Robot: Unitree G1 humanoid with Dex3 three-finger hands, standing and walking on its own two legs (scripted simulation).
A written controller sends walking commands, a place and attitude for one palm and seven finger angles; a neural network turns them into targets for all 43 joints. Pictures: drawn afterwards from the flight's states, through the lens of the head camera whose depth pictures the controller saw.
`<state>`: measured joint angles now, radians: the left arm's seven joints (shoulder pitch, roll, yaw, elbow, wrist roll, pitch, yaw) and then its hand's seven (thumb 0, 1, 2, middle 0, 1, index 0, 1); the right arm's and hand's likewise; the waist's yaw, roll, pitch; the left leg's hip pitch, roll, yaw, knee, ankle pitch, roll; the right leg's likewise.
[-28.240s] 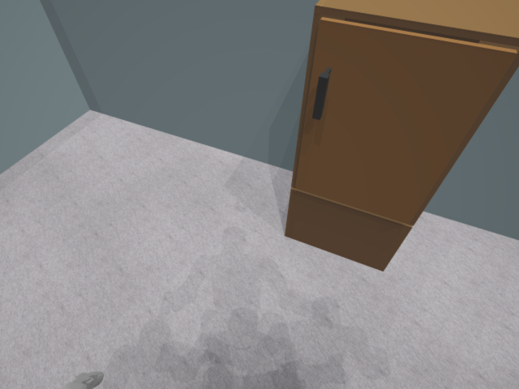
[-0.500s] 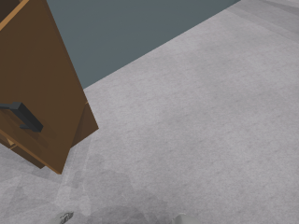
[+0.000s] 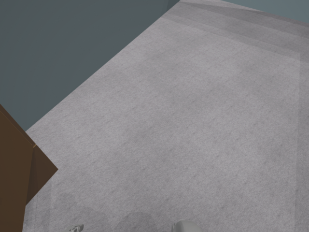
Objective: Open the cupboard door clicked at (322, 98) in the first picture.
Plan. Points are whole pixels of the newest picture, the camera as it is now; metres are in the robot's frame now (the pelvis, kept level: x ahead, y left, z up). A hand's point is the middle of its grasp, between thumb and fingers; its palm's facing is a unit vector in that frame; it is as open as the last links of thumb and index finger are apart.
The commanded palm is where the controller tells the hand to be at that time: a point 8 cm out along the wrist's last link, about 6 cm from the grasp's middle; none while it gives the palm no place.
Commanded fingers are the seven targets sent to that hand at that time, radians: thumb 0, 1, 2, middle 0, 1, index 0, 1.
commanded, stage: walk to a spot facing it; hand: left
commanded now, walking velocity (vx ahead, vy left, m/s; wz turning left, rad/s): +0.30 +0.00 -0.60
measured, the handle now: out of the picture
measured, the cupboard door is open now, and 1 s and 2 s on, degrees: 43 43 43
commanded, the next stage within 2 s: turn to face it in 1.34 s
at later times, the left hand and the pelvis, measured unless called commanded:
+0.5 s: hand (127, 188) +0.27 +0.09 -0.17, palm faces -0.24 -0.95 -0.20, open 7.3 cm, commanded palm none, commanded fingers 0.00 0.90 0.90 -0.20 -0.30 -0.20 -0.30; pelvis +0.17 -0.08 +0.00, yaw -15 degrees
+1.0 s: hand (163, 116) +0.57 -0.03 -0.16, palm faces -0.48 -0.86 -0.18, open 7.4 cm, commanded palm none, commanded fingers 0.00 0.90 0.90 -0.20 -0.30 -0.20 -0.30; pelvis +0.39 -0.14 +0.00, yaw -28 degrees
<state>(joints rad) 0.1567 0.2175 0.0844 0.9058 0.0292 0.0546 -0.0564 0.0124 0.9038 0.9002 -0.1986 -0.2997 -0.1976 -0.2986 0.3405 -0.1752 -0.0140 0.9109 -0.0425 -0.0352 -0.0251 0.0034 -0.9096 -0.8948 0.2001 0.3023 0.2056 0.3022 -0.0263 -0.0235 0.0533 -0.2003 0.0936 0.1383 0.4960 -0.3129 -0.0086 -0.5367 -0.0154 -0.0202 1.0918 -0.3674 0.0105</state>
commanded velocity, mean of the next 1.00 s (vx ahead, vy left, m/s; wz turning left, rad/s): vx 0.35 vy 0.00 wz -0.39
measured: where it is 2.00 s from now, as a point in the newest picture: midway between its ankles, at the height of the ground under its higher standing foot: (201, 157)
